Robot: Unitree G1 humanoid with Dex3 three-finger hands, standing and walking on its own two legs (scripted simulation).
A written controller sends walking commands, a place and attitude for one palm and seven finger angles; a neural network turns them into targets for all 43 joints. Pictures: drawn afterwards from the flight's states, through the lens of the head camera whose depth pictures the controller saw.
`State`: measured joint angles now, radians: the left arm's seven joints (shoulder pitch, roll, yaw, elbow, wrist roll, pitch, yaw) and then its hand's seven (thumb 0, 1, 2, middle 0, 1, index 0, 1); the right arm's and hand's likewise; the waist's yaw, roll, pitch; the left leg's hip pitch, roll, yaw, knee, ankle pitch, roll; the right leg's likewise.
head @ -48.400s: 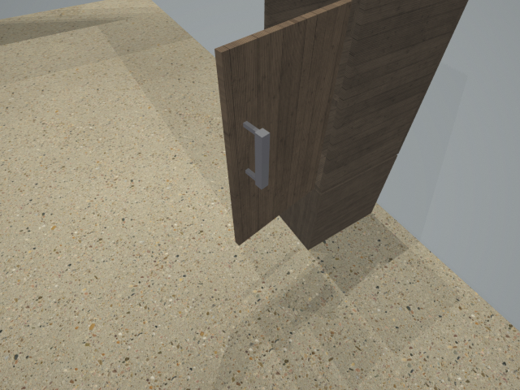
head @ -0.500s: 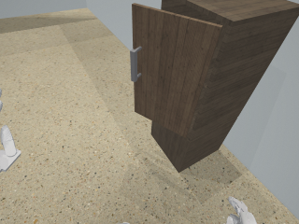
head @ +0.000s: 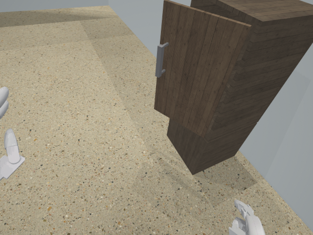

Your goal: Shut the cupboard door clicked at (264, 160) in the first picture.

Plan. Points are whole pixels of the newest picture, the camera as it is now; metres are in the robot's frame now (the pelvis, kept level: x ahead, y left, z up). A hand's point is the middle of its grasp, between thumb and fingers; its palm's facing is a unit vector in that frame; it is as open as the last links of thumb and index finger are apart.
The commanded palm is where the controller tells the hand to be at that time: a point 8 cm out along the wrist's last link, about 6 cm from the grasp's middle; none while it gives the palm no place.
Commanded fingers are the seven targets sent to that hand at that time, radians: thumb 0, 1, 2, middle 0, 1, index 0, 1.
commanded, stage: stop stepping back and stand still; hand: left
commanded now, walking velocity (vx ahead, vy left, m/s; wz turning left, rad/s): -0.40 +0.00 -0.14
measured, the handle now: (162, 60) +0.83 +0.05 +0.03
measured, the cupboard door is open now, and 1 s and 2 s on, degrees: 27 27 27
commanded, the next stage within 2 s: let the arm hang, fingers relaxed in 1.38 s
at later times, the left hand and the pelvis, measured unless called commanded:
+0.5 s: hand out of the picture +0.11 +0.30 +0.19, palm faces +0.46 -0.82 -0.35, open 7.4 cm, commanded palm +0.06 +0.32 +0.19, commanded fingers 0.00 0.90 0.90 -0.20 -0.30 -0.20 -0.30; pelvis -0.10 +0.03 +0.00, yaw -4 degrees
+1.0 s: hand out of the picture +0.13 +0.28 +0.17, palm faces +0.44 -0.80 -0.40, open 7.4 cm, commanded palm +0.08 +0.31 +0.19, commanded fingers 0.00 0.90 0.90 -0.20 -0.30 -0.20 -0.30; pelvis -0.09 +0.03 +0.01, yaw -6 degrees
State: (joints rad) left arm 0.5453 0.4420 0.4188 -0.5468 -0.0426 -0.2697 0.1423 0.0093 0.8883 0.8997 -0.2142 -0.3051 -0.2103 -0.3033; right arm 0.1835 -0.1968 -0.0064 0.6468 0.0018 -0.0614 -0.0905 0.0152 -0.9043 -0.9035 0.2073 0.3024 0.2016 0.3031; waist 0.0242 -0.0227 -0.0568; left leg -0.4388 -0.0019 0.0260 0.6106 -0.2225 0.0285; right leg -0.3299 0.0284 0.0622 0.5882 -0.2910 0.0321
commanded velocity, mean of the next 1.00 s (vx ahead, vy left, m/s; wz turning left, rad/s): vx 0.11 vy -0.02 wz -0.01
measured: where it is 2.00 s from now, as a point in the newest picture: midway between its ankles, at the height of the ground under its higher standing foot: outside the picture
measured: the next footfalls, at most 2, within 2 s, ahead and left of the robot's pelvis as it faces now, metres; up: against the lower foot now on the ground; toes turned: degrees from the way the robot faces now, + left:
right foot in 0.28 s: -0.10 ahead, -0.06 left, +0.00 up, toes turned -11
left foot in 0.46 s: -0.02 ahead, +0.12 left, +0.00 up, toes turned -2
